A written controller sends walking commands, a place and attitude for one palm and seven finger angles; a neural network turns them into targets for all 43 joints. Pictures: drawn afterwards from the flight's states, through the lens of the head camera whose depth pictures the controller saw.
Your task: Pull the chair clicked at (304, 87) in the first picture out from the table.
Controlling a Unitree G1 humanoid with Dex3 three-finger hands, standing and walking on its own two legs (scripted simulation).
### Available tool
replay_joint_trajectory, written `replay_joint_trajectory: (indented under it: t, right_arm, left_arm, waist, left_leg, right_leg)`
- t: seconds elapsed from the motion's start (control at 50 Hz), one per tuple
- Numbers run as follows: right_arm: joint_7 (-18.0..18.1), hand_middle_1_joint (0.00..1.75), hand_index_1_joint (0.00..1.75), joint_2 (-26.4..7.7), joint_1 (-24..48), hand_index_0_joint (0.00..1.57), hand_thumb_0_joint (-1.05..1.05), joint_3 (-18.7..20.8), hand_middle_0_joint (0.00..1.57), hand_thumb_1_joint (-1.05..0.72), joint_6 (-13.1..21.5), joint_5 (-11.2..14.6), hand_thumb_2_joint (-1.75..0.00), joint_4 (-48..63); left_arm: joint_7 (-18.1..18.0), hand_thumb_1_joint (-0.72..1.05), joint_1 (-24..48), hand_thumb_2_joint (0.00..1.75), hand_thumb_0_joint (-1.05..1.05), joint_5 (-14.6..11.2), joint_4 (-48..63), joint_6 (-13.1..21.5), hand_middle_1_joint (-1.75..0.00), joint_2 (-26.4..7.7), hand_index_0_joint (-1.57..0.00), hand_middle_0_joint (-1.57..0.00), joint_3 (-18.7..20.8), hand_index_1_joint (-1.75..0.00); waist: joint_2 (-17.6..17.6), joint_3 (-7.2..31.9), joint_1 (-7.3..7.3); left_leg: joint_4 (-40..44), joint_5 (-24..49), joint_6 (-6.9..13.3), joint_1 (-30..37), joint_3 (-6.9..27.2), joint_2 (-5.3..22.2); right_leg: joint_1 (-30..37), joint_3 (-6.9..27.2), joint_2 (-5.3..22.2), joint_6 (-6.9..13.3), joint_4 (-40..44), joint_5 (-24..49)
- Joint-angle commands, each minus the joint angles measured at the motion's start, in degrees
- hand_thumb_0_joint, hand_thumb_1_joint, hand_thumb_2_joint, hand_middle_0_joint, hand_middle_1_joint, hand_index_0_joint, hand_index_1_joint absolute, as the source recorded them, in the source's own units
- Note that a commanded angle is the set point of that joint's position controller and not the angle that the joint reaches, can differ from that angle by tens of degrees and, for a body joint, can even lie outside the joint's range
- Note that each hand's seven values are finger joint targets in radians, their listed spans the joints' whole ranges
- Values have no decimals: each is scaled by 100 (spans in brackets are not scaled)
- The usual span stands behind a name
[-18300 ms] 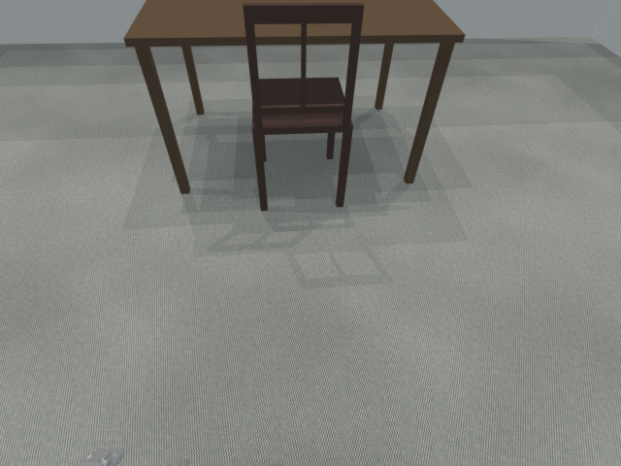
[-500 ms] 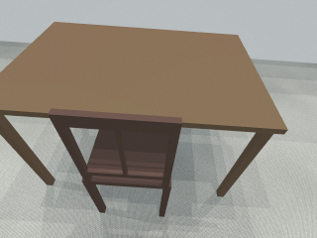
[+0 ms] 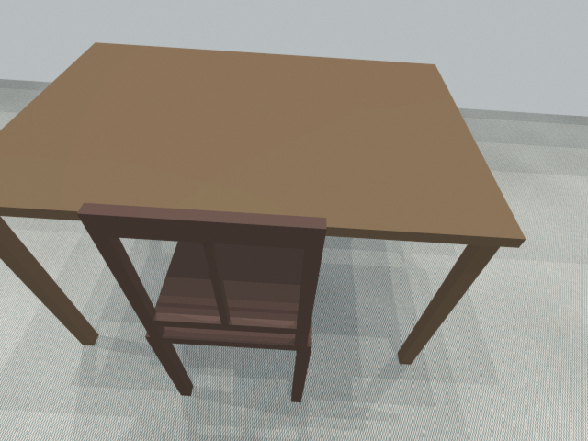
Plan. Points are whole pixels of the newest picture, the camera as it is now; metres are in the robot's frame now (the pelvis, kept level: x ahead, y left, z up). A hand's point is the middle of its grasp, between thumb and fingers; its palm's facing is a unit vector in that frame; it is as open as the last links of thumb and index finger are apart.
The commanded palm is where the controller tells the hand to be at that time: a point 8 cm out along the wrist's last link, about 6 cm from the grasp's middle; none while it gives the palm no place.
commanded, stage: look again from close up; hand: left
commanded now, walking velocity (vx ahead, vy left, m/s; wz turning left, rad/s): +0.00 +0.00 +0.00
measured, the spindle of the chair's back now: (218, 285) +0.40 +0.17 -0.11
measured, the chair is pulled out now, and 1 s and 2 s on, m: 0.00 0.00 0.00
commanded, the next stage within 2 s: none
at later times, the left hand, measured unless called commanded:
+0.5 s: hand out of the picture -0.01 +0.15 -0.18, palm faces +0.02 -0.99 -0.16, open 7.3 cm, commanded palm none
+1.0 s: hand out of the picture -0.01 +0.14 -0.18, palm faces +0.02 -0.99 -0.15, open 7.4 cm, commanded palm none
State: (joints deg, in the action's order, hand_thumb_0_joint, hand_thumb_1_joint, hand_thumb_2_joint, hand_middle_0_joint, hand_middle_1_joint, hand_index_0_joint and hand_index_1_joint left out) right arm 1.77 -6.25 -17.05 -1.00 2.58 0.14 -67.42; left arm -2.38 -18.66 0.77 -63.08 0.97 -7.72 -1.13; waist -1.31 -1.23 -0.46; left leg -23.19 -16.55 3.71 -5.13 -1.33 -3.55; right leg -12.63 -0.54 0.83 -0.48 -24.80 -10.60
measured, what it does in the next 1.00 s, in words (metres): stands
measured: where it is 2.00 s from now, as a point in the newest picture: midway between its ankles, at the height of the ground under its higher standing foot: outside the picture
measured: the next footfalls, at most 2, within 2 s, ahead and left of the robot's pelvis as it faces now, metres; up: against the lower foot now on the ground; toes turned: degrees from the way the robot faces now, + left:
none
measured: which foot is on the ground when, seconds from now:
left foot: down 0.00-1.00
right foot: down 0.00-1.00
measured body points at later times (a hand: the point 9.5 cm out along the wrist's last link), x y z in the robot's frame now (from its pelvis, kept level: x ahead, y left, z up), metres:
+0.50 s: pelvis +0.00 -0.01 +0.00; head +0.00 +0.00 +0.45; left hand -0.01 +0.20 -0.17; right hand -0.03 -0.21 -0.16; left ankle -0.04 +0.08 -0.74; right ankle +0.03 -0.13 -0.74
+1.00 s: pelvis +0.00 -0.01 +0.00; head +0.01 +0.00 +0.45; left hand -0.01 +0.20 -0.17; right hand -0.03 -0.21 -0.16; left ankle -0.04 +0.08 -0.74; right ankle +0.03 -0.13 -0.74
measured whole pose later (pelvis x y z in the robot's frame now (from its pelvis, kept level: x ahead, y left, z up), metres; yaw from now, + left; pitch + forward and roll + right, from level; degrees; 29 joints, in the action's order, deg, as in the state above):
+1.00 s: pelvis +0.00 -0.01 +0.00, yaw -1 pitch -1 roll +0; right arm 2.1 -4.6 -18.8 -0.9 2.7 0.2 -67.8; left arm -2.5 -19.2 0.6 -62.6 1.0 -7.7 -1.1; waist -1.6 -0.9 -0.3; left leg -24.1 -17.2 2.8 -6.1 -1.6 -2.1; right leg -13.3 -0.4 -0.6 0.5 -24.5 -10.4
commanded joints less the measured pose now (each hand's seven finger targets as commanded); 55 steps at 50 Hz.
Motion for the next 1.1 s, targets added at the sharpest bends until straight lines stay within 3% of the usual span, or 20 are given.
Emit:
replay_joint_trajectory:
  t: [0.0, 0.14, 0.28, 0.86, 0.9, 0.98, 1.08]
  right_arm:
    - [15, 30, 30, -557, -439, 20, 0, 108, 20, -90, 52, -7, -90, 72]
    - [19, 30, 30, -511, -497, 20, 0, 106, 20, -90, 60, -9, -90, 24]
    - [20, 30, 30, -463, -529, 20, 0, 112, 20, -90, 49, -9, -90, 5]
    - [38, 30, 30, -345, -732, 20, 0, 111, 20, -90, 55, -6, -90, -17]
    - [37, 30, 30, -364, -696, 20, 0, 110, 20, -90, 46, -2, -90, -6]
    - [44, 30, 30, -349, -732, 20, 0, 108, 20, -90, 56, -1, -90, -2]
    - [52, 30, 30, -343, -740, 20, 0, 112, 20, -90, 58, 0, -90, -15]
  left_arm:
    - [-47, 90, -387, 90, 0, -16, 207, 56, -30, -470, -20, -20, 95, -30]
    - [-47, 90, -426, 90, 0, -24, 191, 73, -30, -465, -20, -20, 97, -30]
    - [-44, 90, -405, 90, 0, -28, 217, 67, -30, -488, -20, -20, 100, -30]
    - [-51, 90, -482, 90, 0, -29, 236, 74, -30, -418, -20, -20, 95, -30]
    - [-52, 90, -473, 90, 0, -29, 252, 62, -30, -425, -20, -20, 87, -30]
    - [-48, 90, -494, 90, 0, -35, 242, 61, -30, -418, -20, -20, 81, -30]
    - [-54, 90, -500, 90, 0, -38, 224, 63, -30, -405, -20, -20, 74, -30]
  waist:
    - [186, -418, 32]
    - [69, -332, 43]
    - [196, -355, 38]
    - [159, -329, 57]
    - [190, -472, 43]
    - [300, -347, 43]
    - [207, -371, 50]
  left_leg:
    - [583, 884, -110, -653, 741, 867]
    - [503, 927, -100, -576, 675, 842]
    - [520, 817, -102, -636, 665, 853]
    - [457, 843, -102, -623, 637, 866]
    - [487, 727, -100, -720, 666, 869]
    - [533, 789, -89, -651, 674, 902]
    - [491, 918, -87, -596, 652, 907]
  right_leg:
    - [96, 521, 437, 253, 291, 470]
    - [118, 580, 456, 278, 309, 576]
    - [122, 595, 424, 296, 349, 470]
    - [64, 633, 405, 315, 372, 476]
    - [-8, 623, 382, 302, 391, 347]
    - [62, 609, 363, 305, 373, 382]
    - [36, 601, 373, 306, 360, 473]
